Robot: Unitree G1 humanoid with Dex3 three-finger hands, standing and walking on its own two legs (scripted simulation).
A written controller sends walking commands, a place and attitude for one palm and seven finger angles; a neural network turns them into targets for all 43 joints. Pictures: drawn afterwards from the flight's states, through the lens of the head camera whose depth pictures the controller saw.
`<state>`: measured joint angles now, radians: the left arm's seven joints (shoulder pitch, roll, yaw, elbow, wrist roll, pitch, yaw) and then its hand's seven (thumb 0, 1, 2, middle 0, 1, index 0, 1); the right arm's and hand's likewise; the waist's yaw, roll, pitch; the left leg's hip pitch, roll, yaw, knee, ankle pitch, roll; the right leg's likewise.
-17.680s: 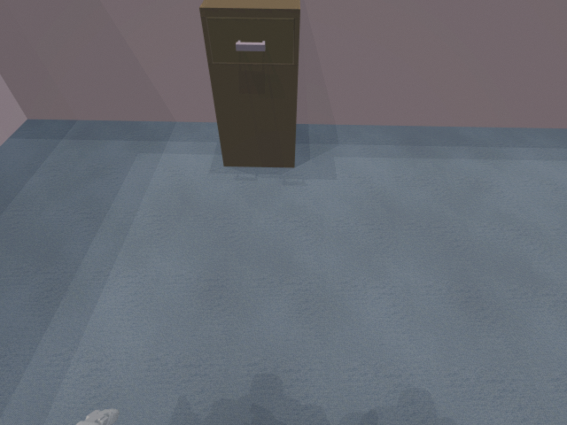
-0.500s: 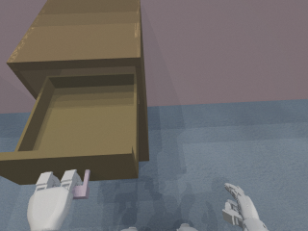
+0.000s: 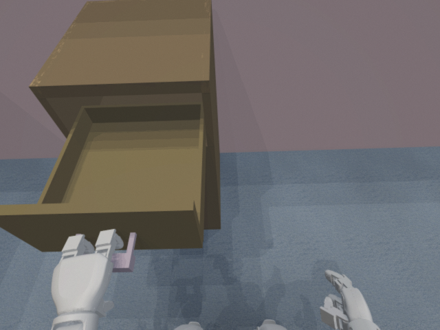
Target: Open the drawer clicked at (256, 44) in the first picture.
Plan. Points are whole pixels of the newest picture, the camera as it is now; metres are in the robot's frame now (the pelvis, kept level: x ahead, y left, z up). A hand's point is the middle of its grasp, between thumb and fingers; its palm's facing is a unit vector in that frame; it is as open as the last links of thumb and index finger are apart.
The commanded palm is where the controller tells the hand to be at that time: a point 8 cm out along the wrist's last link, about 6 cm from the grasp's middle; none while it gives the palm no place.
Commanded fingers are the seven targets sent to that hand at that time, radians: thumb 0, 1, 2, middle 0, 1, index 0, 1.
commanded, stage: open the thumb to release the handle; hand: left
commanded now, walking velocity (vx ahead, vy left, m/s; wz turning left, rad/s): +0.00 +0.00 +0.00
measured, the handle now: (102, 250) +0.26 +0.25 -0.02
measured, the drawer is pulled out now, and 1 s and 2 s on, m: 0.30 0.30 0.30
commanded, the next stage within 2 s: lift the hand off the handle in 0.04 s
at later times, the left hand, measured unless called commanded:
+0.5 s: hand (100, 278) +0.21 +0.24 -0.03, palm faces +0.00 -0.03 -1.00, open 13.7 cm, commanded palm +0.19 +0.24 +0.02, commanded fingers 0.00 -0.50 0.30 -0.30 -1.20 -0.30 -1.20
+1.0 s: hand (92, 271) +0.21 +0.24 +0.00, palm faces +0.01 -0.06 -1.00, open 13.5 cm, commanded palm +0.19 +0.24 +0.06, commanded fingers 0.00 -0.50 0.30 -0.30 -1.20 -0.30 -1.20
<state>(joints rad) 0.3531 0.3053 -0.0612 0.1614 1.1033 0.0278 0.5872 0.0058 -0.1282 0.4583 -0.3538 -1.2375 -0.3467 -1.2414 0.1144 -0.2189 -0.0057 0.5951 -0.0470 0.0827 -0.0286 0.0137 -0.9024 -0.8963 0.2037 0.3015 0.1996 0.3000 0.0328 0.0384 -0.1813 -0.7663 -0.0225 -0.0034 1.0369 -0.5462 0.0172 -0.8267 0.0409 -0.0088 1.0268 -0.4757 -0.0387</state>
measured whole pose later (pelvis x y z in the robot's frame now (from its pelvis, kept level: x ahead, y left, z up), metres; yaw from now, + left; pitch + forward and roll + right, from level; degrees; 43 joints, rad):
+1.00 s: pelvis +0.00 +0.00 +0.02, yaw +1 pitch +12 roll +0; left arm 0.30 0.32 -0.07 0.13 1.06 0.05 0.50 0.00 -0.49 0.30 -0.32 -1.20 -0.39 -1.23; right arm 0.13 -0.24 -0.02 0.60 -0.04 0.07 -0.05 0.01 -0.90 -0.90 0.20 0.30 0.20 0.30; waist 0.04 0.05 -0.15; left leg -0.65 -0.03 -0.01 0.92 -0.49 0.01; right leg -0.71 0.03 -0.01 0.92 -0.43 -0.04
